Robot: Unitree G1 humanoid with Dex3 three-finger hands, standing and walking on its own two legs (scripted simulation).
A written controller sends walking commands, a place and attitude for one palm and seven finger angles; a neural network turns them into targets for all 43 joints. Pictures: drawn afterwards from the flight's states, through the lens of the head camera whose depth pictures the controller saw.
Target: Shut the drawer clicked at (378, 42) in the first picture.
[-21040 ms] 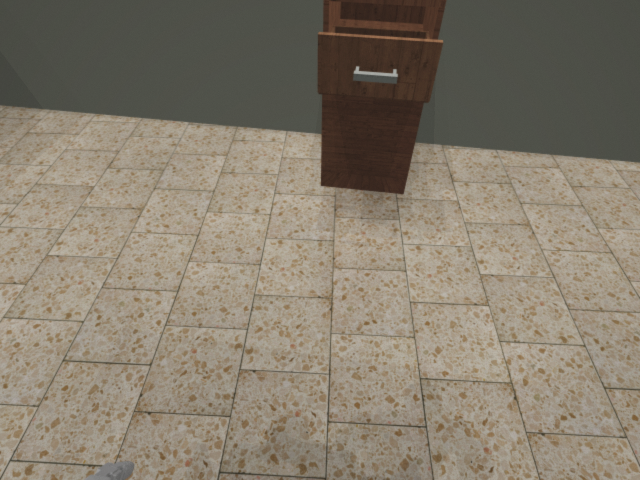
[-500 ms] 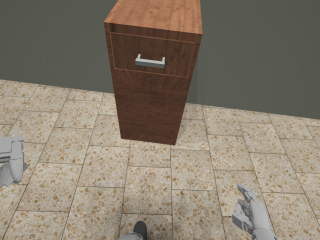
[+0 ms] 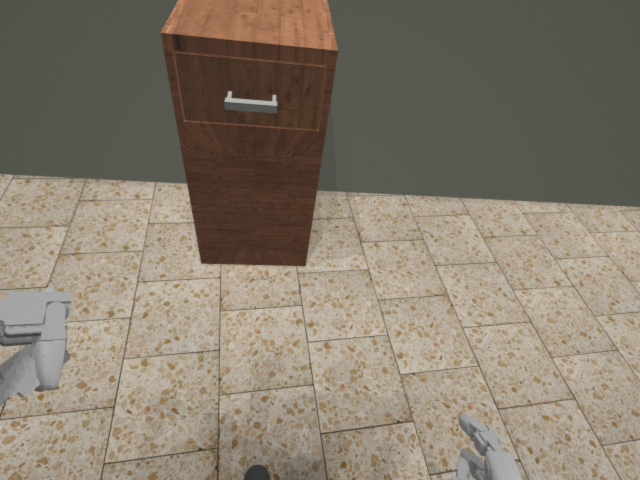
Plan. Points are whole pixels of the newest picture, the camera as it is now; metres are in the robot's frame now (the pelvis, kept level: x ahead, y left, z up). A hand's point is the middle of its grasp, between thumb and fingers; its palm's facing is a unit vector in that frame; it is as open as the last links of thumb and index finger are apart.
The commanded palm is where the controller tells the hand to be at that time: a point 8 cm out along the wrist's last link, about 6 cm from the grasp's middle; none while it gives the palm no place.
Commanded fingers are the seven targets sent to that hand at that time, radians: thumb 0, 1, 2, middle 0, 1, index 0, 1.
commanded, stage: stop stepping back and stand still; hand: left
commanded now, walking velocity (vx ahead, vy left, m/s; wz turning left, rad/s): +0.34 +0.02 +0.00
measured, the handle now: (251, 101) +0.98 +0.17 -0.05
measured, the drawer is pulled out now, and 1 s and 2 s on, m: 0.00 0.00 0.00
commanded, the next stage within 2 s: let the arm hang, fingers relaxed in 1.80 s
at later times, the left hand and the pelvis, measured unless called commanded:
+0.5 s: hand out of the picture +0.10 +0.22 +0.19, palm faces +0.37 -0.75 -0.55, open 3.3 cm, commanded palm +0.03 +0.28 +0.17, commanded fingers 0.00 0.90 0.90 -1.40 -1.60 -1.40 -1.60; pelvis -0.09 -0.01 -0.02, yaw +1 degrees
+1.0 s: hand out of the picture +0.13 +0.24 +0.17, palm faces +0.39 -0.76 -0.52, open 3.2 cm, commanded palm +0.06 +0.27 +0.17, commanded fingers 0.00 0.90 0.90 -1.40 -1.60 -1.40 -1.60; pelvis -0.06 -0.01 -0.01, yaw +2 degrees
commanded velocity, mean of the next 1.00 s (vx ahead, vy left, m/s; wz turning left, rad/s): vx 0.12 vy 0.02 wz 0.00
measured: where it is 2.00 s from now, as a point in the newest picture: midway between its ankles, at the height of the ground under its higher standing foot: outside the picture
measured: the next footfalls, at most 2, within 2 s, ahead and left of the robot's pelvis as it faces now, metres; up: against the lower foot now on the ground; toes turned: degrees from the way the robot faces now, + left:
right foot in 0.06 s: +0.00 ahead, -0.08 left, +0.00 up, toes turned -4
left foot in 0.30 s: -0.06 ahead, +0.17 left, +0.00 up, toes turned +7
